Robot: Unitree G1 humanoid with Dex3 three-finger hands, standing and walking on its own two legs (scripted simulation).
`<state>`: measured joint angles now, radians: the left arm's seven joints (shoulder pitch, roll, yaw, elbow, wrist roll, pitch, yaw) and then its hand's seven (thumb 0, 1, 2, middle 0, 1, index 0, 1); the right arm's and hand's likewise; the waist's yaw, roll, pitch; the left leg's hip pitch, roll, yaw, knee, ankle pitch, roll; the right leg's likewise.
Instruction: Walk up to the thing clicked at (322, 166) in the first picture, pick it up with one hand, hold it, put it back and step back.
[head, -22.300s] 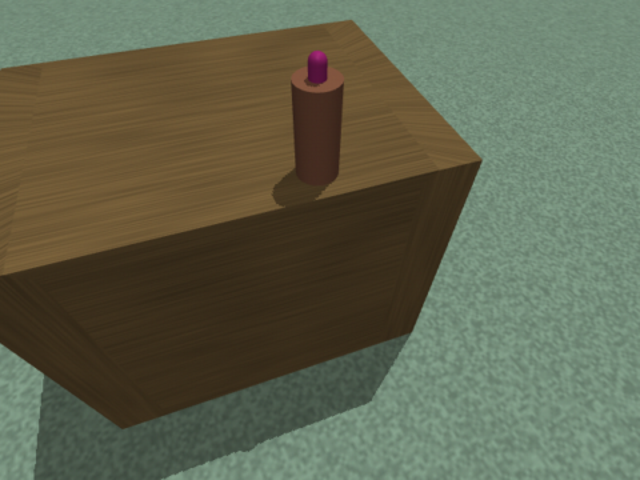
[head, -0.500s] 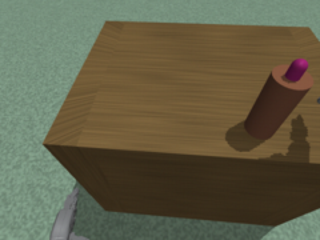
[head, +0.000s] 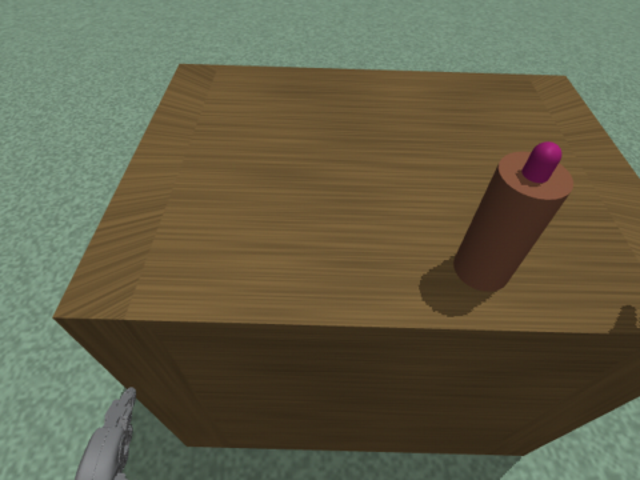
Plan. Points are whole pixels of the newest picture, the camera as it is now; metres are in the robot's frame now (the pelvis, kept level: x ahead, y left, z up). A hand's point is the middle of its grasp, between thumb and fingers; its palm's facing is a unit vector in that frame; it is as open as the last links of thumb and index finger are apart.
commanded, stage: sink last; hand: right
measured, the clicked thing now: (510, 217) +0.42 -0.22 +0.10
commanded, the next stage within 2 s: home in 0.80 s
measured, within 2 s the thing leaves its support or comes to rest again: neither
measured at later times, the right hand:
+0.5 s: hand out of the picture +0.15 -0.27 +0.14, palm faces +0.47 +0.77 -0.44, open 17.6 cm
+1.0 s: hand out of the picture +0.14 -0.27 +0.13, palm faces +0.48 +0.76 -0.44, open 17.5 cm
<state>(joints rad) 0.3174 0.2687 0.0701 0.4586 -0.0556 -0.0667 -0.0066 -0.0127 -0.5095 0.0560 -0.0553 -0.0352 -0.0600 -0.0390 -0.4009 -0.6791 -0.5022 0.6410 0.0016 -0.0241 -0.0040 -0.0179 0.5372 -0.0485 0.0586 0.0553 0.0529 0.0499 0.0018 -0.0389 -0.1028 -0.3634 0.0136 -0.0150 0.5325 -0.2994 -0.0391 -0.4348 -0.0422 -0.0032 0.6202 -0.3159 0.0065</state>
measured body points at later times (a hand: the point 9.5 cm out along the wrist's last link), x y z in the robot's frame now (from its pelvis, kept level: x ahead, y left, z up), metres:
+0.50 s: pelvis -0.02 +0.02 +0.01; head -0.03 +0.05 +0.45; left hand +0.16 +0.28 -0.07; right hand +0.12 -0.30 +0.16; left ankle -0.02 +0.15 -0.73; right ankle -0.01 -0.12 -0.73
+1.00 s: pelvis -0.03 +0.03 +0.01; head -0.04 +0.05 +0.46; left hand +0.14 +0.29 -0.06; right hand +0.11 -0.31 +0.16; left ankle -0.02 +0.15 -0.73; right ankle -0.01 -0.12 -0.73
